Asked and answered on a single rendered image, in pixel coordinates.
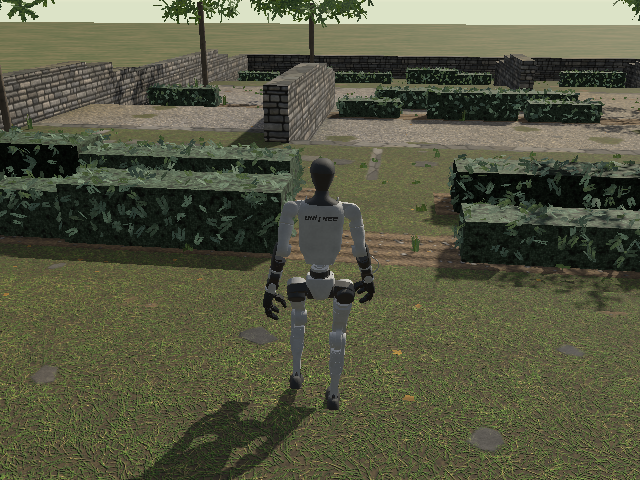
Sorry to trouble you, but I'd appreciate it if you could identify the robot head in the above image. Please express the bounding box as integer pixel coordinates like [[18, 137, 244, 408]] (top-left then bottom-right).
[[305, 158, 339, 206]]

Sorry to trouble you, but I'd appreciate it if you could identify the left robot thigh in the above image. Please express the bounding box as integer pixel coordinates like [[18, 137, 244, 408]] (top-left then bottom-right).
[[287, 277, 307, 326]]

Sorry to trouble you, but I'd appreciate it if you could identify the left robot forearm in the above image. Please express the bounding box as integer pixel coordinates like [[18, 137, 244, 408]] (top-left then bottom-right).
[[265, 242, 286, 294]]

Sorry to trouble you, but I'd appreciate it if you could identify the right robot forearm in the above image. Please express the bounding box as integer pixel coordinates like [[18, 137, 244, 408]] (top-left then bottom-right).
[[356, 242, 374, 284]]

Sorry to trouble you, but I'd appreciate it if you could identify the robot left upper arm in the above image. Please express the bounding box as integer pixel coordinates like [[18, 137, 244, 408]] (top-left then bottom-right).
[[276, 200, 301, 257]]

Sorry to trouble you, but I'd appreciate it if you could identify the left robot hand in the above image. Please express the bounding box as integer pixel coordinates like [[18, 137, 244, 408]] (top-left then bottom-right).
[[263, 291, 287, 320]]

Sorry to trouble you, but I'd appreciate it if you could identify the right robot hand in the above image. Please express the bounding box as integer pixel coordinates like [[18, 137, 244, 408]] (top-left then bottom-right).
[[354, 280, 375, 303]]

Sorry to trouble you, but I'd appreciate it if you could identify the robot right upper arm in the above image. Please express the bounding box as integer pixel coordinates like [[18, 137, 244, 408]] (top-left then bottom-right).
[[342, 202, 367, 258]]

